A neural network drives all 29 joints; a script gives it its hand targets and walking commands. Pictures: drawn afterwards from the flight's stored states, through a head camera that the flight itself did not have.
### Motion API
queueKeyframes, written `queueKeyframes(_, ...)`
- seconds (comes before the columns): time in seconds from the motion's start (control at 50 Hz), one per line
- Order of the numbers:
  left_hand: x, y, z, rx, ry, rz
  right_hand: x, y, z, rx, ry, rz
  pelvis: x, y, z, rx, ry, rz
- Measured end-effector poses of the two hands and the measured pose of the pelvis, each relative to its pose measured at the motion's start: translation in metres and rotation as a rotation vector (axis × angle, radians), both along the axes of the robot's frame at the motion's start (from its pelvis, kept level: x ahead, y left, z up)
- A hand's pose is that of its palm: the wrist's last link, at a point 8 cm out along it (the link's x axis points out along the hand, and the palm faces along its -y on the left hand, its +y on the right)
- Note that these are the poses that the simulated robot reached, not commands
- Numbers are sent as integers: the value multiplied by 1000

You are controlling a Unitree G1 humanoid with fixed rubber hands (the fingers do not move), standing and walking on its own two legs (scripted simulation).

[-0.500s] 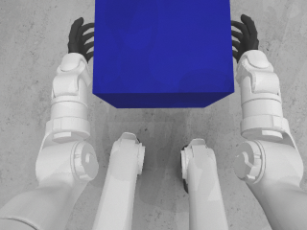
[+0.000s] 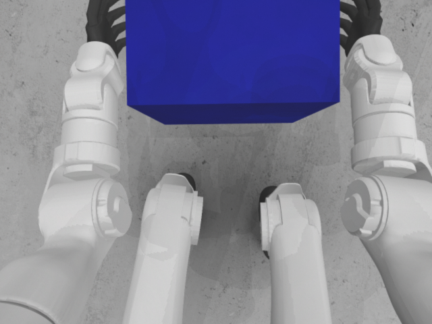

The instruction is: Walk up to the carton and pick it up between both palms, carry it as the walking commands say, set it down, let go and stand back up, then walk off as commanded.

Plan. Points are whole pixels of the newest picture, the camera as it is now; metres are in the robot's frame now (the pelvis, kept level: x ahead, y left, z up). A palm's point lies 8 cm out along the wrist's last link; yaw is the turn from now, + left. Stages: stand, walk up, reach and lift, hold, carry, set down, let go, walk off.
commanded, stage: set down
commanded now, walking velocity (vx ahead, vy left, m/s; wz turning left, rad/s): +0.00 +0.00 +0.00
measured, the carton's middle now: (229, 46) +0.54 +0.03 -0.22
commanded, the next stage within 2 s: none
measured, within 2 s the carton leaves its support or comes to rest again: neither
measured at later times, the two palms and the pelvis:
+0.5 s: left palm (118, 46) +0.52 +0.22 -0.19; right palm (343, 41) +0.55 -0.16 -0.19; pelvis +0.01 +0.00 -0.03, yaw +0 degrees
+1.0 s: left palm (120, 51) +0.51 +0.22 -0.20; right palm (341, 46) +0.55 -0.16 -0.20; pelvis +0.00 +0.00 -0.05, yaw +0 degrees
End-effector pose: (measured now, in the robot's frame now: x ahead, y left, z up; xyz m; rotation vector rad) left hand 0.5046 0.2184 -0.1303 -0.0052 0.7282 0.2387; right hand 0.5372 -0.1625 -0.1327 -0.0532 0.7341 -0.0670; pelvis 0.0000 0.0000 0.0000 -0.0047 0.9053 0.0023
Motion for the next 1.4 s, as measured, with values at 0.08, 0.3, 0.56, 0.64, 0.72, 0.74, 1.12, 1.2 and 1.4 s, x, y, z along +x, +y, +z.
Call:
queueKeyframes(0.08,3,0,-14,3,3,-3,3,0,-14,-3,3,3,1,0,-8,0,-8,-1)
queueKeyframes(0.3,10,0,-43,10,28,-8,9,0,-47,-10,26,13,5,0,-25,5,-62,-9)
queueKeyframes(0.56,13,1,-58,7,23,-5,13,0,-60,-9,22,14,11,-2,-37,9,-98,-11)
queueKeyframes(0.64,11,0,-62,4,28,-6,10,-1,-64,-11,27,13,9,-2,-39,10,-113,-11)
queueKeyframes(0.72,10,0,-63,3,27,-6,9,0,-65,-10,25,11,7,-2,-41,11,-129,-11)
queueKeyframes(0.74,10,0,-64,3,27,-7,9,0,-65,-11,25,11,6,-2,-42,11,-133,-11)
queueKeyframes(1.12,8,3,-68,-6,26,-21,9,0,-66,3,17,27,-3,-1,-48,15,-176,-8)
queueKeyframes(1.2,8,3,-68,-9,24,-25,9,-1,-67,7,15,33,-4,-1,-49,16,-182,-8)
queueKeyframes(1.4,8,4,-69,-18,19,-33,9,-2,-68,14,11,46,-7,-2,-50,18,-198,-8)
